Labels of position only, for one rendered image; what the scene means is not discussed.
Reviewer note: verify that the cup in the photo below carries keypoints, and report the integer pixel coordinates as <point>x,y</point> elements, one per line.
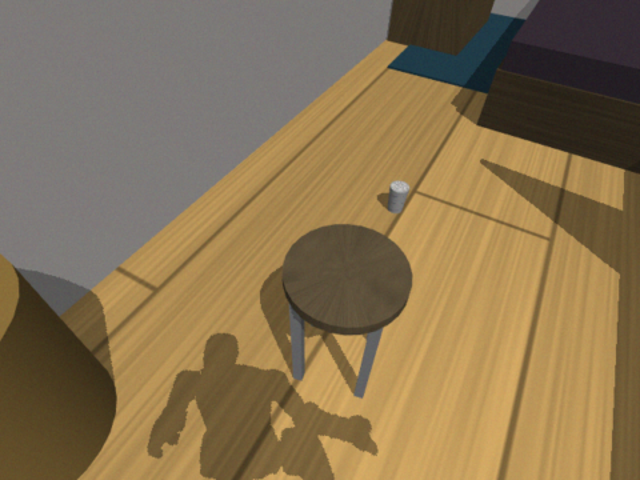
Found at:
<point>397,196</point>

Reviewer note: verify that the stool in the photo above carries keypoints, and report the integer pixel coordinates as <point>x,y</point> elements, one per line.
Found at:
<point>344,279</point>

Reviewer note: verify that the bed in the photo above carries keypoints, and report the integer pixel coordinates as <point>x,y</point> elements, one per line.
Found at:
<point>571,81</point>

